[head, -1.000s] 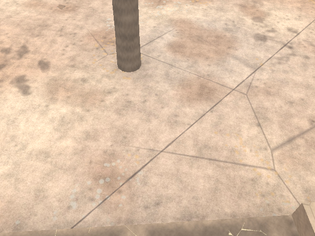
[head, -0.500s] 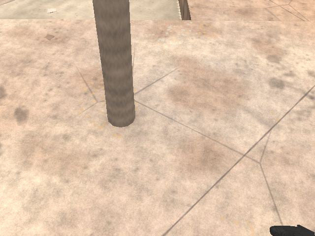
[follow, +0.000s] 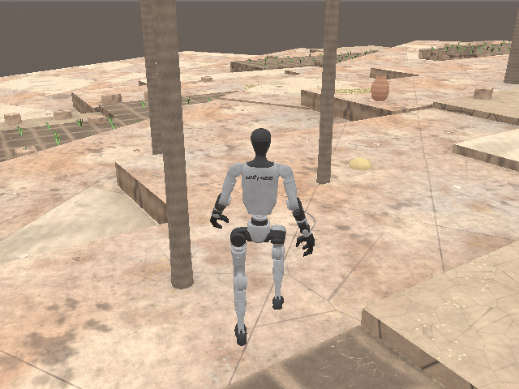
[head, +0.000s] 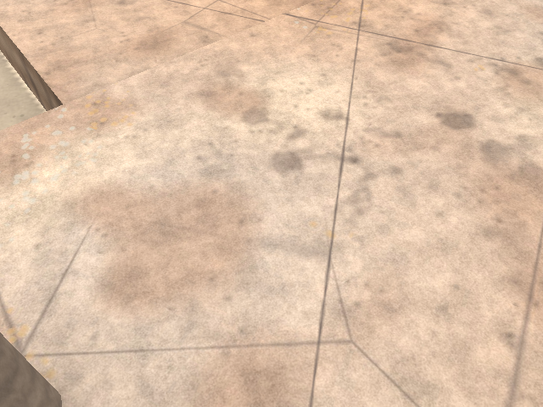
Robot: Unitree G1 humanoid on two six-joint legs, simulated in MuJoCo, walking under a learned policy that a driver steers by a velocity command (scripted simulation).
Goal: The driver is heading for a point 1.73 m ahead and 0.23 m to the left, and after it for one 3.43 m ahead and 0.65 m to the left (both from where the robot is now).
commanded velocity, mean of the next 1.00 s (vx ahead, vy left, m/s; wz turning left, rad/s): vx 1.00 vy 0.00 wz -0.15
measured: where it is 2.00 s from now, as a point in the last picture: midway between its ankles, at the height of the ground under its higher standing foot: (217, 70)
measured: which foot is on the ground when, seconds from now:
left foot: down 0.00-0.16, up 0.18-0.62, down 0.64-1.00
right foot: up 0.00-0.16, down 0.18-0.66, up 0.68-1.00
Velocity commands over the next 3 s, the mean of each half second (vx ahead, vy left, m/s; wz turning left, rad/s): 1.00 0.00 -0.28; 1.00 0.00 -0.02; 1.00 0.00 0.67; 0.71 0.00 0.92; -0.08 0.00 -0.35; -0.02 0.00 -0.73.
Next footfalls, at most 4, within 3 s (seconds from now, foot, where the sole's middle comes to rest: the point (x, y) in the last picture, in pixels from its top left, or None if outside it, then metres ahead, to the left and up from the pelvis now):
0.18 right None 0.37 -0.09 -0.76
0.64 left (229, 269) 0.89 0.08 -0.76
1.12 right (312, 157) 1.32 -0.21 -0.76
1.60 left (223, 95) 1.69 0.09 -0.77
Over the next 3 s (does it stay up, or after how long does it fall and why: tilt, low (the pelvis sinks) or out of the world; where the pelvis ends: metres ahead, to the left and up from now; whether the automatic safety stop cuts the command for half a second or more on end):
stays up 1.93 0.05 0.01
